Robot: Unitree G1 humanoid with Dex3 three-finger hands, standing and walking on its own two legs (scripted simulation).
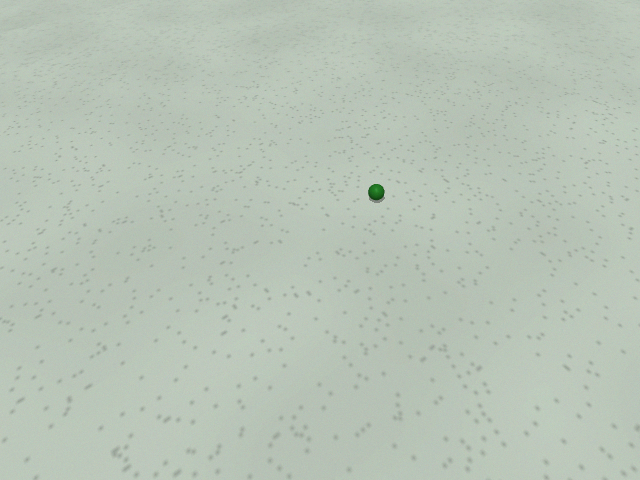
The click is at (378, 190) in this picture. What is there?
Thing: free ball
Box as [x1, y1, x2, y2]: [368, 184, 383, 199]
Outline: 373,184 370,186 368,194 373,199 379,199 383,195 383,188 379,184
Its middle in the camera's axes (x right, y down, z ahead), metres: +0.26 -0.23 +1.80
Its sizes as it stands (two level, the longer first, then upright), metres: 0.076 0.076 0.076
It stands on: the floor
